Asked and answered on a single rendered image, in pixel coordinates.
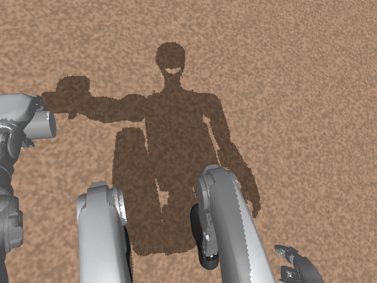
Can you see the left robot arm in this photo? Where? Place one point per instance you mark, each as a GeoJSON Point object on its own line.
{"type": "Point", "coordinates": [11, 218]}

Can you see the right robot hand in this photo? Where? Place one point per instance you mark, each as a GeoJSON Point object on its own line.
{"type": "Point", "coordinates": [304, 271]}

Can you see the left robot hand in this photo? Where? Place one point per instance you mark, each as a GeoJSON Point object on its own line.
{"type": "Point", "coordinates": [18, 109]}

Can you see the right robot foot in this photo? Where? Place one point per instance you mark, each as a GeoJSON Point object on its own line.
{"type": "Point", "coordinates": [205, 261]}

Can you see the can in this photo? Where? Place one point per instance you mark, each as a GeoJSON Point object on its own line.
{"type": "Point", "coordinates": [42, 126]}

